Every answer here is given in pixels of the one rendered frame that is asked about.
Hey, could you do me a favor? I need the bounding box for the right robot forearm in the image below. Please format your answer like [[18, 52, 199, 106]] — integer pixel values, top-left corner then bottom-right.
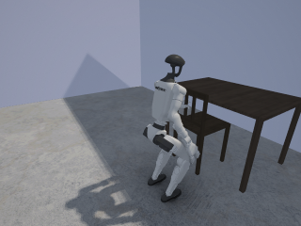
[[172, 113, 192, 147]]

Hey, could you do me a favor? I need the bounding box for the table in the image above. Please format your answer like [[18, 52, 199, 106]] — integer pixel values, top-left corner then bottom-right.
[[165, 77, 301, 193]]

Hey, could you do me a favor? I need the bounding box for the chair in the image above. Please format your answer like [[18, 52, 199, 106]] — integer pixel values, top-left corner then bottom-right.
[[172, 88, 230, 175]]

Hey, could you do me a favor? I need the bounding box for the robot left foot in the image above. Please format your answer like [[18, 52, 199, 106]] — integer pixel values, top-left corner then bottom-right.
[[148, 173, 166, 186]]

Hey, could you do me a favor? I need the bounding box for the right robot hand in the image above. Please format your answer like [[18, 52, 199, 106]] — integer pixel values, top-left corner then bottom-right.
[[185, 143, 200, 164]]

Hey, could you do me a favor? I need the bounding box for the left robot hand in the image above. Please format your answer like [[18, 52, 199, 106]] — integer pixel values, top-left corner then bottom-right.
[[180, 100, 190, 109]]

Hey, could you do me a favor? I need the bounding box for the robot right upper arm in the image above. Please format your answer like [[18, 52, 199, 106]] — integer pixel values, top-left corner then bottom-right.
[[167, 83, 187, 123]]

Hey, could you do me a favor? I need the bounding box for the left robot shin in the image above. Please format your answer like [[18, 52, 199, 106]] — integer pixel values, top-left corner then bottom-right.
[[151, 149, 171, 180]]

